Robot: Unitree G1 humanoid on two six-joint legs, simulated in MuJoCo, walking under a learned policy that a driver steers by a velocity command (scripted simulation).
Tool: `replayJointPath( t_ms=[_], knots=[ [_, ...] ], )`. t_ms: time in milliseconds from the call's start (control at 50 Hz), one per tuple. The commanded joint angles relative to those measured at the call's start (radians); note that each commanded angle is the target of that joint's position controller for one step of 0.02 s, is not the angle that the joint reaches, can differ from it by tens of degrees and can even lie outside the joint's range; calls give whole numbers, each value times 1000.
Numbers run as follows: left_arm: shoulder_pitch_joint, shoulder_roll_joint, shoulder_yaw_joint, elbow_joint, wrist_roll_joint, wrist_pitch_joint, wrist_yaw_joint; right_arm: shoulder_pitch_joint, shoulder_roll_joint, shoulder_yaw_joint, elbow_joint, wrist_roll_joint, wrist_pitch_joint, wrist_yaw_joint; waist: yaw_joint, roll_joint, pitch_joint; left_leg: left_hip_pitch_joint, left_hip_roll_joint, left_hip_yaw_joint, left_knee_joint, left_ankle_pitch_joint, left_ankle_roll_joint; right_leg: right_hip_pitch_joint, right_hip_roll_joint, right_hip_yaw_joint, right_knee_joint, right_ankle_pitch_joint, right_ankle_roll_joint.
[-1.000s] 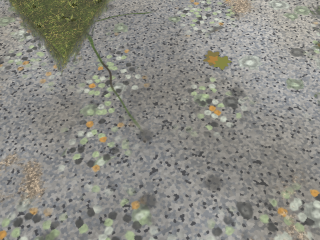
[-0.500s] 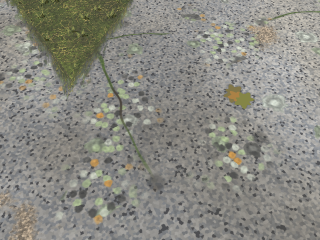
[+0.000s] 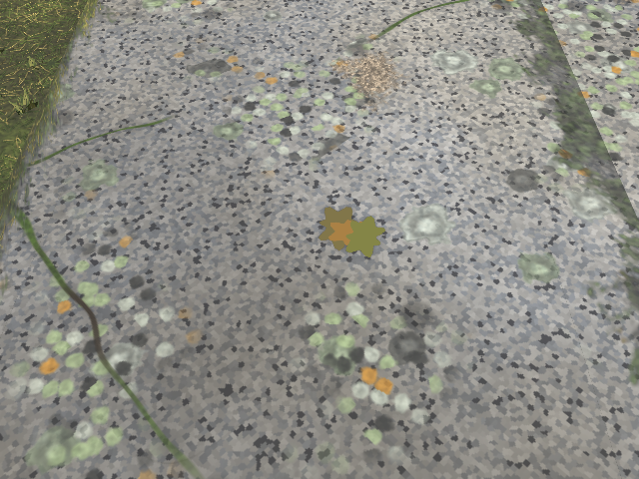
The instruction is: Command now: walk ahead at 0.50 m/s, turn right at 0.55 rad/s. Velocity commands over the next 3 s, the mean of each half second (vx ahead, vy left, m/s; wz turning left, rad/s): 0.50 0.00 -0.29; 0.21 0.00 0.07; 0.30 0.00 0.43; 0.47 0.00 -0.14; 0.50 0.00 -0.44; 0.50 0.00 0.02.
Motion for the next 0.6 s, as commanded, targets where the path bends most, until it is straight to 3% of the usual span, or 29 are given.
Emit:
replayJointPath(
  t_ms=[20,100,160,240,300,340,360,380,400,420,440,460,500,560,600],
  knots=[
    [35,126,25,-50,-7,-35,4,66,-73,-16,-48,-14,30,8,-33,-13,-55,-80,22,4,-88,50,-35,58,-262,291,-217,331,-153],
    [118,130,24,-37,-7,-34,4,-95,-76,-13,-104,-7,36,14,24,-54,-18,-165,18,23,-300,219,-56,101,-234,280,-235,313,-104],
    [182,119,18,-20,-5,-38,7,-184,-69,-5,-128,-2,31,22,68,-73,-22,-174,2,31,-433,318,-40,186,-237,271,-219,371,-69],
    [232,122,9,-2,9,-41,18,-283,-74,2,-163,7,18,29,103,-79,-4,-165,-31,48,-554,321,-5,288,-274,284,-187,448,-65],
    [196,147,9,-3,16,-44,28,-233,-101,-5,-161,10,6,28,55,-92,1,-43,-61,43,-639,235,45,309,-309,290,-137,566,-41],
    [162,164,10,-1,19,-48,25,-34,-135,-25,-96,13,-4,12,-36,-77,-86,213,-124,69,-708,178,85,292,-272,249,66,785,-10],
    [156,151,5,-4,15,-53,20,118,-167,-38,-57,2,-14,-2,-104,-40,-177,432,-66,13,-733,187,118,193,-228,212,263,683,7],
    [199,75,-16,-38,-5,-58,15,259,-253,-57,-50,-23,-18,-16,-125,98,-324,691,189,-314,-753,39,189,-23,-141,152,577,320,37],
    [310,57,-15,-21,-21,-52,14,256,-294,-74,-24,-15,-5,-4,-66,277,-359,784,346,-710,-885,39,301,-271,4,108,810,-346,58],
    [228,122,-6,-13,14,-44,19,168,-199,-56,-37,16,4,5,-45,92,-205,654,292,-651,-915,-72,273,-349,-73,163,857,-270,43],
    [145,111,-8,-30,18,-46,10,87,-139,-41,-49,23,3,10,-31,23,-98,517,249,-491,-938,-37,252,-345,-110,157,820,-182,46],
    [107,92,-13,-40,18,-45,4,51,-110,-33,-46,17,-1,11,-14,9,-59,442,199,-389,-966,51,224,-325,-143,143,771,-137,49],
    [117,72,-18,-35,36,-25,-9,66,-87,-22,-15,22,-13,7,18,64,-44,367,134,-256,-998,209,196,-272,-176,116,709,-112,71],
    [112,44,-26,-29,37,-10,-11,121,-98,-20,27,31,-38,10,37,49,-42,357,127,-138,-979,709,217,-267,-172,70,668,-97,110],
    [59,29,-33,-42,34,-7,-9,138,-105,-18,49,31,-37,10,36,57,-43,364,102,-59,-963,899,209,-286,-175,39,584,-44,129]
  ],
)
Next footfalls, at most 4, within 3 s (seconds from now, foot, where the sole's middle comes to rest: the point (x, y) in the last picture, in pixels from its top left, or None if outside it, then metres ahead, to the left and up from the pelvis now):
0.36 left None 0.39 0.11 -0.77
0.84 right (378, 440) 0.54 -0.08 -0.77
1.30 left None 0.44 0.12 -0.77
1.76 right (332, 326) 0.81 0.01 -0.77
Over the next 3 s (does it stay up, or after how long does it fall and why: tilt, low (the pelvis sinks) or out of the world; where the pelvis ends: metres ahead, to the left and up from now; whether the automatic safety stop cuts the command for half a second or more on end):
stays up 1.29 0.01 0.01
